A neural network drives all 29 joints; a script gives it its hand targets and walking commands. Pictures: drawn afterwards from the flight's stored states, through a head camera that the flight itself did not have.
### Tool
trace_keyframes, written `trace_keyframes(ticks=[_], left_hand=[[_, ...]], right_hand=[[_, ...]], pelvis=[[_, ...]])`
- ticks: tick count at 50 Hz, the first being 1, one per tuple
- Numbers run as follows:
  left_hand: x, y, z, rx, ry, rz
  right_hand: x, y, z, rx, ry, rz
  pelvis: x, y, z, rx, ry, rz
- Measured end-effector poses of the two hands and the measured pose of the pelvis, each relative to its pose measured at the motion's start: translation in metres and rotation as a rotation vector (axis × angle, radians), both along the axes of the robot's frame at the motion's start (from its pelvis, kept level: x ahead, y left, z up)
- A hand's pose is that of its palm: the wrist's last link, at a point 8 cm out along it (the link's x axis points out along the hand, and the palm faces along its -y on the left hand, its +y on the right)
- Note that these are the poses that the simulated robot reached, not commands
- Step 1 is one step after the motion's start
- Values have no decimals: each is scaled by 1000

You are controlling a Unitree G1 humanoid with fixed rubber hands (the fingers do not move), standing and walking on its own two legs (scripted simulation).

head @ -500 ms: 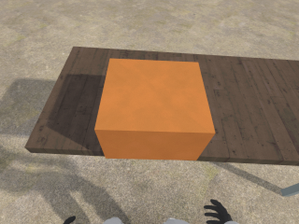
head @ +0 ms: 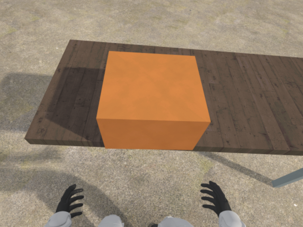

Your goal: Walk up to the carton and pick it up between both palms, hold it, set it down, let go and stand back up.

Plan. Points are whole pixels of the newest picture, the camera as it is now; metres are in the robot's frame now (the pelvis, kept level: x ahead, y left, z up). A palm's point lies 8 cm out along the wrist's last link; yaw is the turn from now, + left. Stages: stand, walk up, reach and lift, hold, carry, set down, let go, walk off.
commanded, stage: reach and lift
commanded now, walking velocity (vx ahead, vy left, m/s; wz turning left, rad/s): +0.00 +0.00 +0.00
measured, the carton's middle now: (151, 101) +0.49 +0.03 -0.02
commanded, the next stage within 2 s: none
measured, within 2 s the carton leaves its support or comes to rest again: neither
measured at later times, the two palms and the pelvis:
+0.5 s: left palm (55, 194) +0.19 +0.27 -0.07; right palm (225, 189) +0.22 -0.19 -0.06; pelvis +0.03 +0.04 +0.00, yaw -1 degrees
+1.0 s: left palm (56, 163) +0.26 +0.28 -0.04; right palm (232, 171) +0.26 -0.21 -0.03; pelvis +0.05 +0.04 +0.01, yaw -2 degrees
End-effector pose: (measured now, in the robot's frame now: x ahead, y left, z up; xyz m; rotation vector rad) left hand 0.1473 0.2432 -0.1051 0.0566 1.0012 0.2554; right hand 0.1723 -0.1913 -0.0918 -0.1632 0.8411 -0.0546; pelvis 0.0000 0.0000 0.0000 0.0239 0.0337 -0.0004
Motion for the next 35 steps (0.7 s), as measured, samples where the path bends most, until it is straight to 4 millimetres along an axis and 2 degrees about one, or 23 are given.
trace_keyframes(ticks=[5, 9, 18, 30, 35], left_hand=[[16, 6, 18, -10, -76, -42], [18, 11, 28, -14, -114, -56], [15, 22, 27, -11, -177, -44], [65, 25, 47, -10, -373, -87], [80, 28, 53, -3, -429, -92]], right_hand=[[16, -1, 13, 4, -58, -27], [22, -1, 22, 10, -91, -33], [35, 3, 29, 40, -138, -22], [57, -9, 41, 52, -248, -41], [62, -13, 47, 56, -298, -48]], pelvis=[[3, 7, 4, -9, -20, 5], [8, 14, 8, -16, -31, 5], [17, 27, 7, -22, -20, 1], [33, 41, 6, -34, 13, -17], [40, 43, 7, -36, 14, -25]])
